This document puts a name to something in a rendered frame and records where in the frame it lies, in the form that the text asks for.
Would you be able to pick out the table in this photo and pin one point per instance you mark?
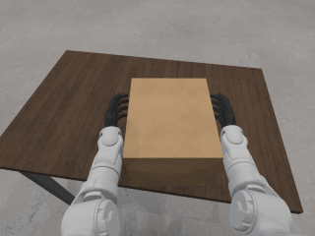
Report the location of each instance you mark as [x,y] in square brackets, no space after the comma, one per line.
[56,132]

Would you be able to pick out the robot left upper arm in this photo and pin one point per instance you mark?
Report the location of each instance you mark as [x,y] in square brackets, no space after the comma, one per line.
[92,218]

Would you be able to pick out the carton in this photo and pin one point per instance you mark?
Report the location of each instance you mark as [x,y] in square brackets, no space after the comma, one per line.
[171,136]

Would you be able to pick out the robot left forearm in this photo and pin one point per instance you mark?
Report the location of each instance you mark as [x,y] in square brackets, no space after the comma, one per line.
[102,182]

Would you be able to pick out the right robot hand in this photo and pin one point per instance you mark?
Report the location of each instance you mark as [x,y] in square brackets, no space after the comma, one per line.
[226,115]

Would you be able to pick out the robot right upper arm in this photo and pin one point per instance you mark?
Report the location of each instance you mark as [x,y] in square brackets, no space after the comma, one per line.
[254,213]

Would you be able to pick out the robot right forearm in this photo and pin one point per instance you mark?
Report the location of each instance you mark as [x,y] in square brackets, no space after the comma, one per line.
[239,166]

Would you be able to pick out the left robot hand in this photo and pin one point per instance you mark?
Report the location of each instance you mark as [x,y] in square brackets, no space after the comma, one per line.
[111,116]

